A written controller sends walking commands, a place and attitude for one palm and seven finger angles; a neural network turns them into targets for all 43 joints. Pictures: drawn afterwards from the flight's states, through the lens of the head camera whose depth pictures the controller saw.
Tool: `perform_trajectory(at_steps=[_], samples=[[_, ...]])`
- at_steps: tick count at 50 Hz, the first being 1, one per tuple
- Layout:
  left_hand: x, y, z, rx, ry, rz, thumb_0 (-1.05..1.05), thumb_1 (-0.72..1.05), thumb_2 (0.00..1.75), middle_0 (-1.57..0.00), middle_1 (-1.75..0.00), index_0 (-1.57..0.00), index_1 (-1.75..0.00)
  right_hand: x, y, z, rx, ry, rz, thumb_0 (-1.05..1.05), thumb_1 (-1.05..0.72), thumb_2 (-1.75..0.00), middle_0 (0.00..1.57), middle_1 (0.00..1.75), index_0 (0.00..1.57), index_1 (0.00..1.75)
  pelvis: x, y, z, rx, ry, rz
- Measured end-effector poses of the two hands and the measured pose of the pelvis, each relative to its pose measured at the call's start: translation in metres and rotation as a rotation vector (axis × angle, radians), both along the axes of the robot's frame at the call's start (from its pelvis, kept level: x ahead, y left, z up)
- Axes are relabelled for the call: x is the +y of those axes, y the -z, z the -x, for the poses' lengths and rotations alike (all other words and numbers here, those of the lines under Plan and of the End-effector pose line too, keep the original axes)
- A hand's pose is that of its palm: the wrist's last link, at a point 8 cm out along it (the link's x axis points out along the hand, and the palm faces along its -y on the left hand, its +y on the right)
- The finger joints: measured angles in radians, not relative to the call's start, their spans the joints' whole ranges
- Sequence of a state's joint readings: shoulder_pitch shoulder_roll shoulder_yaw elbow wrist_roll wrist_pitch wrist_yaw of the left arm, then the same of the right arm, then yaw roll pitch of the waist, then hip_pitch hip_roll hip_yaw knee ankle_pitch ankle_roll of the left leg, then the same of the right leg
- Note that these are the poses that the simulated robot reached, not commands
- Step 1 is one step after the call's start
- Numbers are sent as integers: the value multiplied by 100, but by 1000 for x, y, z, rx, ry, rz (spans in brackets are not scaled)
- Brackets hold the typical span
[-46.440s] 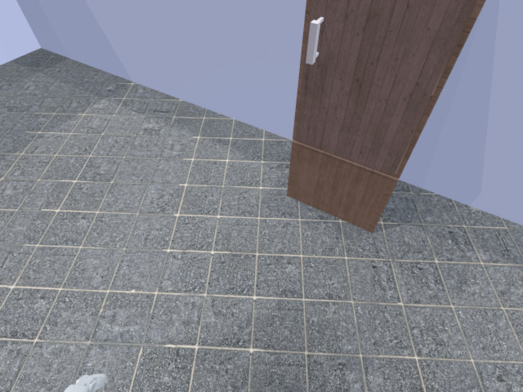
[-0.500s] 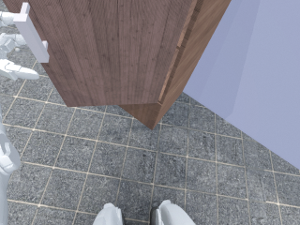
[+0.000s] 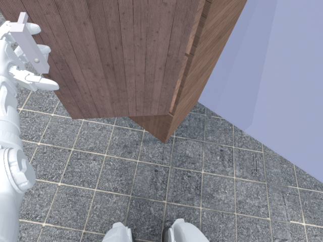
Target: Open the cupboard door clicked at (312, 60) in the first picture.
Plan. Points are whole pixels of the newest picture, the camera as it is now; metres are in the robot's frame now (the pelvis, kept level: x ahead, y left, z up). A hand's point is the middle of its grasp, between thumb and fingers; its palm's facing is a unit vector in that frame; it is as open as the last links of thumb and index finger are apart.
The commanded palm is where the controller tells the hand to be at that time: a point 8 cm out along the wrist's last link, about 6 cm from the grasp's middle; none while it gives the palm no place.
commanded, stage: slide the fingers in behind the handle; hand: left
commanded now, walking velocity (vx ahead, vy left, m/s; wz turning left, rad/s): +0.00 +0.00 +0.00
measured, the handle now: (33, 44) +0.56 +0.25 +0.10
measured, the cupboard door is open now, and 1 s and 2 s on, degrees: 43 43 56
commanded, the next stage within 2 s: close the thumb around the handle in 0.58 s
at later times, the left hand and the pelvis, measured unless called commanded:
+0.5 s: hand (41, 61) +0.51 +0.23 +0.10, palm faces +0.02 -1.00 -0.02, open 14.0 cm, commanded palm +0.49 +0.27 +0.09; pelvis +0.00 +0.00 +0.00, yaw +0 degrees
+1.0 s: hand (38, 61) +0.51 +0.23 +0.10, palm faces +0.03 -1.00 -0.01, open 11.0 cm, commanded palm +0.49 +0.27 +0.09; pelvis +0.00 +0.00 +0.00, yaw +0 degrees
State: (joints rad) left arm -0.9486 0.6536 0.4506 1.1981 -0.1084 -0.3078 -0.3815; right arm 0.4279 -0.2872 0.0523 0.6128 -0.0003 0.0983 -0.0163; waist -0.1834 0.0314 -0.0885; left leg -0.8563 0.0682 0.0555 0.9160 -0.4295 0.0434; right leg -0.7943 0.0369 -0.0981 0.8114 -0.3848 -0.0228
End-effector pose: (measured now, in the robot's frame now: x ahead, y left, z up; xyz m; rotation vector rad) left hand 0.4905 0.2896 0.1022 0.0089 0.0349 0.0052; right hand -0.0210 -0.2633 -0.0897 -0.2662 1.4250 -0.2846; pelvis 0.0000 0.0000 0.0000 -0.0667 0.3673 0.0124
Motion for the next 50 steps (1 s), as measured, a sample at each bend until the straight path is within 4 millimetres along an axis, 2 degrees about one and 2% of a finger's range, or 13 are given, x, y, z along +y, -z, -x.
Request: perform_trajectory(at_steps=[8,19,37,43,50], samples=[[-10,1,2,6,-14,-4,-1,-50,30,-30,-120,-30,-120,-3,3,-5,-28,-6,-9,1,-91,-89,20,30,20,30,-3,0,2,-9,0,-6],[-10,0,5,-3,-20,-7,-1,-50,30,-30,-120,-28,-120,-5,4,-5,-33,-10,-9,1,-91,-89,20,30,20,30,-4,0,3,-12,0,-8],[-9,3,-1,-7,-9,-8,-1,-49,30,-30,-120,-31,-120,1,2,4,-11,1,1,1,-91,-89,20,30,20,30,1,1,3,1,4,-4],[-9,4,0,0,-11,3,-1,-37,36,-31,-122,-32,-122,5,2,5,-6,4,-8,1,-91,-89,20,30,20,30,3,1,2,-4,3,-3],[-2,2,2,-8,-21,1,-1,-6,49,-33,-125,-34,-125,7,2,2,-24,3,-7,1,-91,-89,20,30,20,30,5,1,2,-8,7,-2]])
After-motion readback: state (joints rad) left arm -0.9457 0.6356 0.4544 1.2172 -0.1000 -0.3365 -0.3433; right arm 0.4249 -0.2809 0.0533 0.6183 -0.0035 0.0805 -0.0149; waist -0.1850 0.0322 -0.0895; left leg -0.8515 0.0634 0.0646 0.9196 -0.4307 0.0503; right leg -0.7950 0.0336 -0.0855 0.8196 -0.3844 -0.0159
